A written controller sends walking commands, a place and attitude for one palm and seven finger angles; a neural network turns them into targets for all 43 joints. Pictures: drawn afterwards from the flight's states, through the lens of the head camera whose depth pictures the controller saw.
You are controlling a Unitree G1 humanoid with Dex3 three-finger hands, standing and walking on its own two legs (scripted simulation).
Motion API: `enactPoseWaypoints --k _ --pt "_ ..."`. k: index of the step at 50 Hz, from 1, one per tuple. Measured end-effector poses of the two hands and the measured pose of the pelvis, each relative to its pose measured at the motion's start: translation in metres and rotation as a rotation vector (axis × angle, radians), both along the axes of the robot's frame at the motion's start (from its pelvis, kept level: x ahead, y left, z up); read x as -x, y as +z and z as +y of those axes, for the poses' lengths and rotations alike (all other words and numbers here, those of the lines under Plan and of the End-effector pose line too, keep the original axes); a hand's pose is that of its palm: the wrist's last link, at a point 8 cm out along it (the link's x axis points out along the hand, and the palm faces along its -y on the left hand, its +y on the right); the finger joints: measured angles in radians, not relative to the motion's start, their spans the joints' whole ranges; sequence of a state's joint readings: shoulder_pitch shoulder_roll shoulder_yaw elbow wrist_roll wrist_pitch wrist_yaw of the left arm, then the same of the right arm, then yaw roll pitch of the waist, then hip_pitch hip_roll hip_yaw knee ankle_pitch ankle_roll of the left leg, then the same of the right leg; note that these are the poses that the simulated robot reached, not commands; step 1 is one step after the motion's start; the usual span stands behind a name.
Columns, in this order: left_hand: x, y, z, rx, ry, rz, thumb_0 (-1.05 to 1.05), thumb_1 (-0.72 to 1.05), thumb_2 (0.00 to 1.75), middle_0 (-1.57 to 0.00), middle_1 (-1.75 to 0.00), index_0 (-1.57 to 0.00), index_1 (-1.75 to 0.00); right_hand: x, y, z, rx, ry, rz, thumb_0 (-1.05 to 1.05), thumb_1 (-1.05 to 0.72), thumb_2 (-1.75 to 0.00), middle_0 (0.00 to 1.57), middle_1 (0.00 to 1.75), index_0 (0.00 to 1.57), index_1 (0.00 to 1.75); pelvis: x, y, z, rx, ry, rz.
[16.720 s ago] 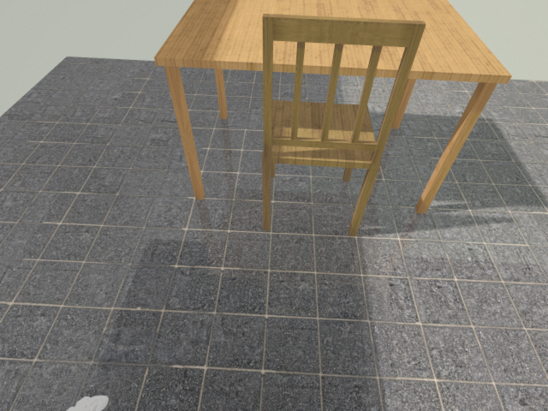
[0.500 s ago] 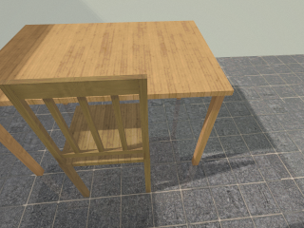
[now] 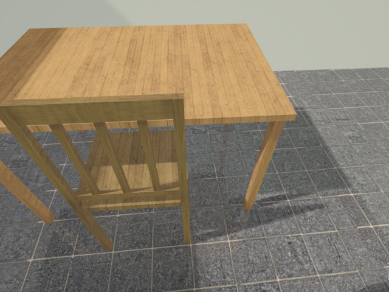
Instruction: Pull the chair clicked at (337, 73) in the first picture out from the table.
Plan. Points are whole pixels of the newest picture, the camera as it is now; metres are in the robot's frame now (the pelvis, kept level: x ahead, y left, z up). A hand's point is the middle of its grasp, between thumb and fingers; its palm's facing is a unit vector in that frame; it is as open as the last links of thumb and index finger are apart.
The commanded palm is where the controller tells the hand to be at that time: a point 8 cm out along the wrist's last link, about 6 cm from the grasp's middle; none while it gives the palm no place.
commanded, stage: look again from close up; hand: left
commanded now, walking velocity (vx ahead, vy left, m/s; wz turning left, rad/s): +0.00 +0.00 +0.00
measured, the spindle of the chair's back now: (114, 161) +0.47 +0.27 -0.08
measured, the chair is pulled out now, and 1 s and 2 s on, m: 0.00 0.00 0.00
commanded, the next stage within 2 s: raise the hand toward the chair's back in 1.38 s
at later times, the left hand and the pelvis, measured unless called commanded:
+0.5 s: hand out of the picture -0.01 +0.16 -0.17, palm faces +0.05 -0.98 -0.18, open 7.4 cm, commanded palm none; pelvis +0.01 +0.00 +0.00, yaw +0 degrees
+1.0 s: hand out of the picture +0.01 +0.17 -0.17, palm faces +0.05 -0.98 -0.19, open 7.4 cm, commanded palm none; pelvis +0.02 +0.00 +0.00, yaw +1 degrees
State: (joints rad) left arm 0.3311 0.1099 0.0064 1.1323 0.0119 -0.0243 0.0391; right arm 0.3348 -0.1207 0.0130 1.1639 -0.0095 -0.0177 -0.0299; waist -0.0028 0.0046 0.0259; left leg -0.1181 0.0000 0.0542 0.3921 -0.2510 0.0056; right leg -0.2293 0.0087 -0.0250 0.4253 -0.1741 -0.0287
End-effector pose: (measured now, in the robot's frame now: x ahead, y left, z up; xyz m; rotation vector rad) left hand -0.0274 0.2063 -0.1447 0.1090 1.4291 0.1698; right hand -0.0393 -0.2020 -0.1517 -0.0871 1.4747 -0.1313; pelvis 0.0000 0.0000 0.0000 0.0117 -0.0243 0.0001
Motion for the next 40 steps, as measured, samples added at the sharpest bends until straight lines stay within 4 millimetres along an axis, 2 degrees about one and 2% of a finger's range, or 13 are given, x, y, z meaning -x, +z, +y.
enactPoseWaypoints --k 17,40 --pt "-0.01 0.0 0.001 -0.004 0.0 -0.012 0.01 0.9 0.9 -0.19 -0.3 -0.2 -0.3 -0.01 0.001 -0.004 0.006 0.011 -0.009 0.0 -0.91 -0.9 0.2 0.3 0.2 0.3 -0.004 0.0 -0.002 0.002 0.004 0.007" --pt "-0.025 0.001 0.01 -0.014 -0.006 -0.022 0.01 0.9 0.9 -0.2 -0.3 -0.2 -0.3 -0.038 0.003 -0.012 0.029 0.034 -0.044 0.0 -0.91 -0.9 0.2 0.3 0.2 0.3 -0.014 0.001 -0.001 0.006 0.008 0.01"
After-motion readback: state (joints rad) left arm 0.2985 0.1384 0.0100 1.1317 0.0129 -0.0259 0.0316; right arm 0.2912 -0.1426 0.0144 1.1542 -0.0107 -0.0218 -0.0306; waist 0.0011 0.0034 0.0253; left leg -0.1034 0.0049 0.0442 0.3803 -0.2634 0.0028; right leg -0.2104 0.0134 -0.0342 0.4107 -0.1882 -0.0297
